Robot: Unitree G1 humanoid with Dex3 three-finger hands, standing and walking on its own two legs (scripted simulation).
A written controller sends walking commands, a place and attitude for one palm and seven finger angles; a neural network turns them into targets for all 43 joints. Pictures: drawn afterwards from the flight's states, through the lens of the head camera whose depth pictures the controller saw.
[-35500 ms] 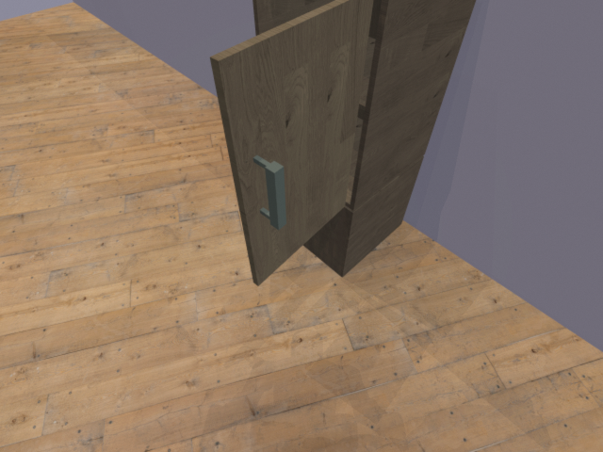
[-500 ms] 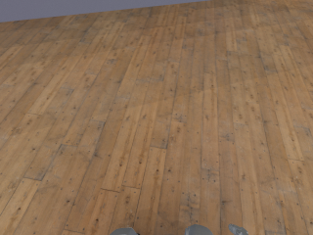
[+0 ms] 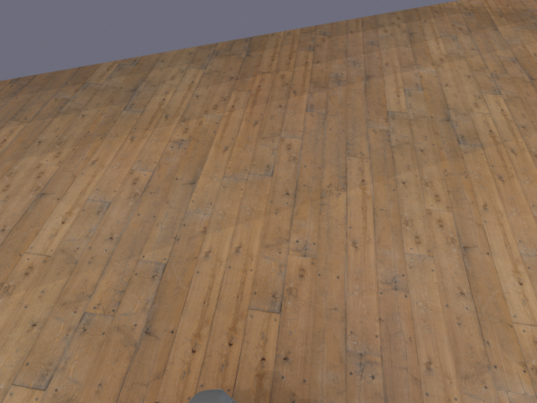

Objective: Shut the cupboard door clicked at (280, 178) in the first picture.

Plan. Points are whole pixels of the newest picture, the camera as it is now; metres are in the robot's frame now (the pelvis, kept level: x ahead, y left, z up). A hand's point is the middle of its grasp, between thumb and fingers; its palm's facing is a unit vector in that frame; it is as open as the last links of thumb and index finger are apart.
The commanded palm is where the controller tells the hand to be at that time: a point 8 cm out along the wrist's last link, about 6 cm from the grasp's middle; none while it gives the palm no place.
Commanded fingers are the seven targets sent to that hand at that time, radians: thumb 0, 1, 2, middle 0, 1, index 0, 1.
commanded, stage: turn to face it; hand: left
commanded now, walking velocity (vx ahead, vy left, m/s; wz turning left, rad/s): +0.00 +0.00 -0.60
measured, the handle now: out of the picture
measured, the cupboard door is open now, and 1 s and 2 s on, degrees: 58 58 58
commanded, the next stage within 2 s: none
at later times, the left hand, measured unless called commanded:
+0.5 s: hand (152, 352) +0.22 +0.23 -0.17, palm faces -0.24 -0.95 -0.20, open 7.4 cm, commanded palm none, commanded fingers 0.00 0.90 0.90 -0.20 -0.30 -0.20 -0.30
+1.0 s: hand (206, 325) +0.27 +0.14 -0.18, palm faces -0.55 -0.81 -0.19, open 7.4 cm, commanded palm none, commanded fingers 0.00 0.90 0.90 -0.20 -0.30 -0.20 -0.30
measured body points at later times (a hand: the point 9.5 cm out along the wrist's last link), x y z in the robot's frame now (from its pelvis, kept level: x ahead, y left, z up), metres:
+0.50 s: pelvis +0.08 +0.05 +0.00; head +0.12 +0.07 +0.45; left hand +0.23 +0.28 -0.15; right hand +0.08 -0.21 -0.13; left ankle +0.11 +0.12 -0.74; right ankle +0.02 -0.10 -0.67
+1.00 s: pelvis +0.10 +0.03 -0.01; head +0.15 +0.01 +0.43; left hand +0.30 +0.18 -0.16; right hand +0.02 -0.23 -0.14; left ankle +0.18 +0.13 -0.72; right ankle +0.02 -0.08 -0.74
